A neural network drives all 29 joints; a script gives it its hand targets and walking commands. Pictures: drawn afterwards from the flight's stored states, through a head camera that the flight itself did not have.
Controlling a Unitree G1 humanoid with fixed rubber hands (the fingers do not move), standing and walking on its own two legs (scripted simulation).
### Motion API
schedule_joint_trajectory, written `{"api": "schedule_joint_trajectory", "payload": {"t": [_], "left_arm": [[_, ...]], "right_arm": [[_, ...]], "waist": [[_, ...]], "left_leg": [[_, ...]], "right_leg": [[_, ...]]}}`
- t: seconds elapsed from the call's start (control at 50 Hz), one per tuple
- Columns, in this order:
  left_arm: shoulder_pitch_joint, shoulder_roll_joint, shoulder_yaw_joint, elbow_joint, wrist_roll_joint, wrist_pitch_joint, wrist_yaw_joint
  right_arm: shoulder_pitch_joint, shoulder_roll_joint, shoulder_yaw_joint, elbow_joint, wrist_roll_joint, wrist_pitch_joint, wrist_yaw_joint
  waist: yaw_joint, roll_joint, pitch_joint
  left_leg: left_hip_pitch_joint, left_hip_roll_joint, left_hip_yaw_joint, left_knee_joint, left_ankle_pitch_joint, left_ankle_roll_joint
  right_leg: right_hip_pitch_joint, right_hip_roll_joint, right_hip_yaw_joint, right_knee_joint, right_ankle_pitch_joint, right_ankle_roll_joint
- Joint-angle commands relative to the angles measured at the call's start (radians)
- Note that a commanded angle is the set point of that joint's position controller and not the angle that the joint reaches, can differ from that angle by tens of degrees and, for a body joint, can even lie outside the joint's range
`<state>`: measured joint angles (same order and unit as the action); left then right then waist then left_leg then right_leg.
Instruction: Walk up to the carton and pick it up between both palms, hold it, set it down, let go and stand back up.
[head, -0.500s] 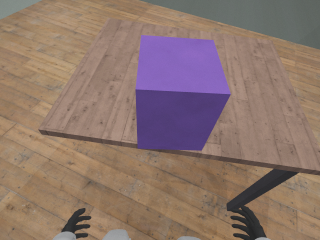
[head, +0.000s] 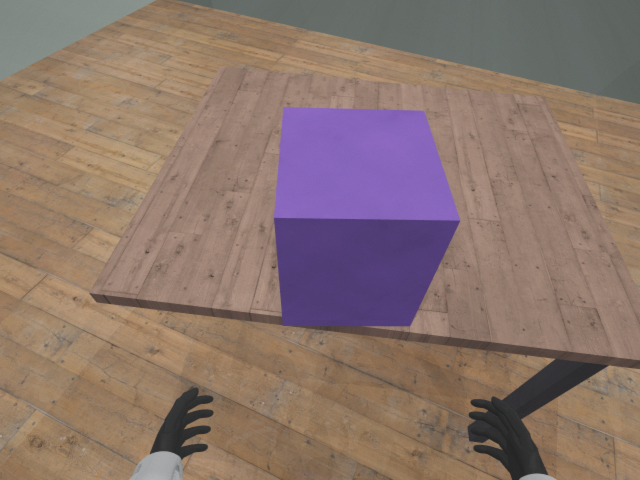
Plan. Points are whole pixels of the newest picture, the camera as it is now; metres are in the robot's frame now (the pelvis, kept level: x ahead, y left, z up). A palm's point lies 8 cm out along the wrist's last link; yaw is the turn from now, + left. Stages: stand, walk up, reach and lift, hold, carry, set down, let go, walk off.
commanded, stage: reach and lift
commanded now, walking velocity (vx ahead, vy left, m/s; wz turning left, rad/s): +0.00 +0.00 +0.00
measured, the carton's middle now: (350, 223) +0.44 -0.02 +0.05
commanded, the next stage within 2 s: none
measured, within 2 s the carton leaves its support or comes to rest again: neither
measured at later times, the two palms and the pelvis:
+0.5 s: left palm (168, 407) +0.19 +0.19 -0.02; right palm (516, 425) +0.19 -0.23 -0.02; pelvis +0.02 +0.00 +0.00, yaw -1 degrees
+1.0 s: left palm (192, 339) +0.25 +0.17 +0.04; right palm (518, 365) +0.24 -0.22 +0.03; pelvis +0.01 +0.00 +0.00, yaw -3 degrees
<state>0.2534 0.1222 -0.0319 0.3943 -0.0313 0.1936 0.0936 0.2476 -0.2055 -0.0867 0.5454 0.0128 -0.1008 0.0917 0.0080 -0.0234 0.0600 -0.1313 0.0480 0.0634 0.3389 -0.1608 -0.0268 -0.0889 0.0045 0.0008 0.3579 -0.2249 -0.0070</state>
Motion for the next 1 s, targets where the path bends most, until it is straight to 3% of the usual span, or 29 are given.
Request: {"api": "schedule_joint_trajectory", "payload": {"t": [0.0,0.02,0.12,0.22,0.24,0.3,0.4,0.42,0.5,0.54,0.56,0.6,0.66,0.72,0.78,0.86,0.98], "left_arm": [[-0.085,0.093,0.019,-0.233,-0.012,-0.107,0.018],[-0.077,0.084,0.016,-0.242,-0.005,-0.110,0.020],[-0.010,0.073,0.019,-0.287,0.002,-0.110,0.016],[0.008,0.066,0.006,-0.377,0.000,-0.120,0.028],[0.013,0.053,0.000,-0.379,-0.012,-0.117,0.028],[0.043,0.048,-0.006,-0.417,-0.016,-0.115,0.029],[0.020,0.056,-0.002,-0.471,-0.030,-0.119,0.034],[0.001,0.062,0.002,-0.493,-0.042,-0.126,0.040],[0.016,0.050,0.001,-0.524,-0.040,-0.150,0.041],[0.001,0.056,0.016,-0.536,-0.020,-0.156,0.040],[0.014,0.043,0.010,-0.516,-0.028,-0.157,0.036],[-0.021,0.026,0.004,-0.530,-0.017,-0.161,0.034],[-0.102,0.032,0.001,-0.557,-0.029,-0.171,0.044],[-0.107,0.013,-0.009,-0.577,-0.034,-0.165,0.049],[-0.145,-0.001,-0.011,-0.590,-0.025,-0.144,0.054],[-0.220,0.009,0.005,-0.602,-0.032,-0.078,0.056],[-0.328,0.003,0.018,-0.694,-0.059,0.032,0.066]], "right_arm": [[-0.063,-0.102,-0.025,-0.168,0.037,-0.078,-0.006],[-0.050,-0.110,-0.028,-0.158,0.042,-0.082,-0.008],[-0.021,-0.136,-0.010,-0.184,0.060,-0.092,-0.027],[-0.022,-0.144,-0.004,-0.274,0.073,-0.098,-0.029],[-0.017,-0.146,0.001,-0.287,0.075,-0.093,-0.028],[-0.004,-0.138,0.013,-0.350,0.102,-0.086,-0.030],[-0.016,-0.142,0.010,-0.443,0.116,-0.074,-0.032],[-0.020,-0.146,0.003,-0.457,0.117,-0.078,-0.033],[-0.026,-0.130,0.030,-0.508,0.140,-0.084,-0.037],[-0.026,-0.131,0.046,-0.503,0.161,-0.088,-0.042],[-0.035,-0.139,0.042,-0.509,0.163,-0.087,-0.043],[-0.048,-0.143,0.040,-0.495,0.162,-0.094,-0.054],[-0.116,-0.151,0.028,-0.504,0.166,-0.099,-0.054],[-0.155,-0.155,0.031,-0.528,0.191,-0.093,-0.060],[-0.181,-0.170,0.047,-0.522,0.204,-0.073,-0.069],[-0.271,-0.187,0.059,-0.541,0.222,-0.020,-0.075],[-0.374,-0.224,0.052,-0.624,0.266,0.054,-0.091]], "waist": [[0.011,0.014,-0.143],[-0.003,0.027,-0.134],[-0.005,0.019,-0.119],[0.013,0.011,-0.097],[0.003,-0.003,-0.070],[0.021,-0.012,-0.077],[0.012,-0.039,-0.070],[0.016,-0.023,-0.087],[0.022,-0.046,-0.126],[0.024,-0.022,-0.135],[0.027,-0.041,-0.123],[0.022,-0.011,-0.111],[0.021,-0.007,-0.131],[0.021,-0.009,-0.161],[0.011,0.014,-0.152],[0.008,-0.019,-0.124],[0.011,-0.007,-0.194]], "left_leg": [[0.193,-0.061,0.013,-0.020,0.176,0.001],[0.208,-0.063,0.011,-0.021,0.199,-0.003],[0.235,-0.067,0.009,-0.020,0.258,-0.008],[0.254,-0.071,0.003,-0.036,0.271,-0.014],[0.241,-0.066,-0.007,-0.040,0.267,-0.009],[0.232,-0.070,-0.004,-0.044,0.275,-0.008],[0.223,-0.072,-0.002,-0.055,0.247,-0.001],[0.223,-0.069,0.001,-0.047,0.263,-0.004],[0.243,-0.066,-0.008,-0.049,0.289,-0.003],[0.257,-0.072,-0.011,-0.044,0.321,-0.007],[0.253,-0.066,-0.010,-0.044,0.303,-0.002],[0.261,-0.069,-0.013,-0.046,0.295,-0.006],[0.259,-0.061,-0.016,-0.054,0.235,0.002],[0.278,-0.062,-0.007,-0.051,0.239,-0.003],[0.288,-0.060,-0.016,-0.056,0.245,-0.004],[0.279,-0.053,-0.017,-0.071,0.161,0.014],[0.276,-0.046,-0.019,-0.064,0.224,0.010]], "right_leg": [[-0.132,0.011,-0.010,-0.101,0.243,0.025],[-0.136,0.016,-0.010,-0.105,0.251,0.023],[-0.121,0.021,-0.007,-0.117,0.310,0.019],[-0.123,0.033,-0.002,-0.130,0.286,0.015],[-0.116,0.033,-0.004,-0.136,0.273,0.012],[-0.101,0.030,0.014,-0.135,0.318,0.019],[-0.112,0.031,0.021,-0.135,0.297,0.020],[-0.120,0.026,0.028,-0.130,0.310,0.013],[-0.124,0.023,0.034,-0.123,0.367,0.020],[-0.106,0.027,0.035,-0.117,0.399,0.023],[-0.106,0.025,0.040,-0.123,0.386,0.021],[-0.117,0.026,0.044,-0.125,0.373,0.018],[-0.154,0.031,0.043,-0.136,0.289,0.014],[-0.169,0.029,0.050,-0.139,0.284,0.007],[-0.161,0.035,0.045,-0.139,0.291,0.005],[-0.188,0.035,0.058,-0.150,0.212,0.013],[-0.166,0.052,0.054,-0.129,0.294,0.013]]}}
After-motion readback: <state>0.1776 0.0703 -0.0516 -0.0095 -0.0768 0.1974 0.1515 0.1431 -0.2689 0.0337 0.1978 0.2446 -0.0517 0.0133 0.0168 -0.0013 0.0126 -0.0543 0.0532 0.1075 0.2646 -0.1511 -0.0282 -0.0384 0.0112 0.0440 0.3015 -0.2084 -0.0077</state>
